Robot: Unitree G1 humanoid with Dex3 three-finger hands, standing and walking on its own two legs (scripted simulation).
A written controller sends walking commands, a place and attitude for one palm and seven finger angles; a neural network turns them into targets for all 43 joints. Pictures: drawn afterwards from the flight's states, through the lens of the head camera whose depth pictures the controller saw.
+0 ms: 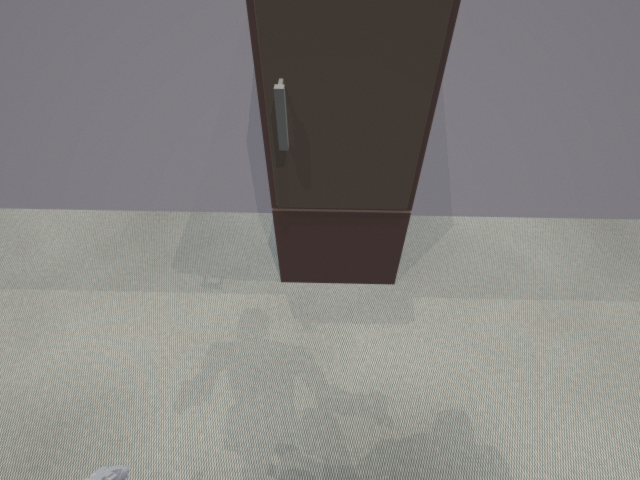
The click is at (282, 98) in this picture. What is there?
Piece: cupboard door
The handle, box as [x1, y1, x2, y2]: [274, 79, 288, 150]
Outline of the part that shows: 279,79 278,83 274,85 279,149 287,150 288,140 284,84 282,83 282,79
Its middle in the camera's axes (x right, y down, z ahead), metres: -0.10 -0.31 +0.96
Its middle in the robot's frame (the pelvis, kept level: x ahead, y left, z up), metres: +0.92 +0.14 -0.01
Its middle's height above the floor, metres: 0.76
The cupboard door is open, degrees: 0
